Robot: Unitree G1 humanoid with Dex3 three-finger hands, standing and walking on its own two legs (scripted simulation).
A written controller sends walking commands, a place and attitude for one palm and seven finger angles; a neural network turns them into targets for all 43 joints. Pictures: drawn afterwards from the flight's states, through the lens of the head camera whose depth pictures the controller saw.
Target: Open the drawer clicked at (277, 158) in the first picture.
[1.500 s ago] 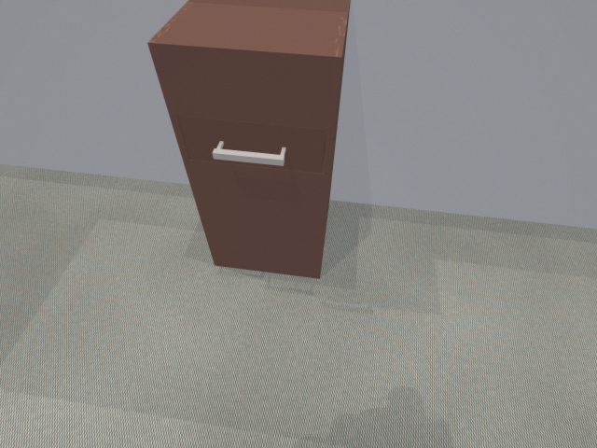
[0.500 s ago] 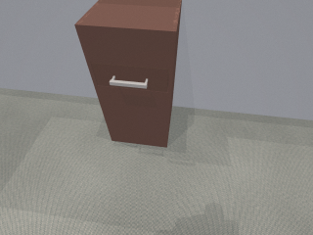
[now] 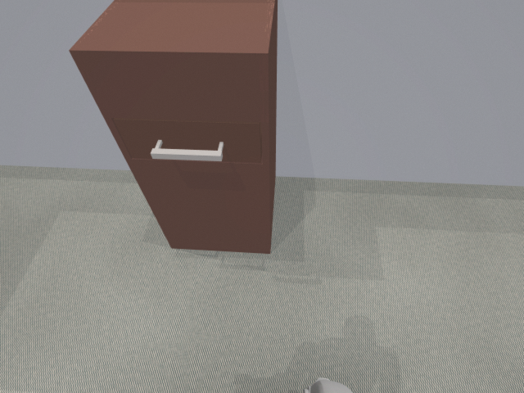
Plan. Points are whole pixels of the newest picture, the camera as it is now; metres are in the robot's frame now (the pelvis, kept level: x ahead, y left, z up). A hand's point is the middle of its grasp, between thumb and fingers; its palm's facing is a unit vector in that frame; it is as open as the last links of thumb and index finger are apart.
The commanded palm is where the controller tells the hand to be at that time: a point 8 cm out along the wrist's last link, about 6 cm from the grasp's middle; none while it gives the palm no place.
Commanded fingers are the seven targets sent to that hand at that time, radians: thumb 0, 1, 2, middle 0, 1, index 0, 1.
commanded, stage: take the last steps up to it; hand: left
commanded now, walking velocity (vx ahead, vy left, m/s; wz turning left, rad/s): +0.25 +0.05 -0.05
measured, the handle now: (188, 149) +0.71 +0.23 -0.13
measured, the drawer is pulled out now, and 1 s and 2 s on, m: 0.00 0.00 0.00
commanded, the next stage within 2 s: come to a stop and stand still in 0.28 s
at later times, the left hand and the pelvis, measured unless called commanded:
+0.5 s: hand out of the picture +0.14 +0.16 -0.17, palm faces +0.09 -0.98 -0.16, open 7.3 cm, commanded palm none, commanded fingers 0.00 0.90 0.90 -0.20 -0.30 -0.20 -0.30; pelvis +0.16 +0.00 +0.00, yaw +0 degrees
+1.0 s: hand (171, 334) +0.25 +0.19 -0.17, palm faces +0.04 -0.97 -0.25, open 7.4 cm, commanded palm none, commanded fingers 0.00 0.90 0.90 -0.20 -0.30 -0.20 -0.30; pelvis +0.18 +0.00 +0.00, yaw -1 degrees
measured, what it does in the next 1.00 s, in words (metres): walks ahead: right foot, then left foot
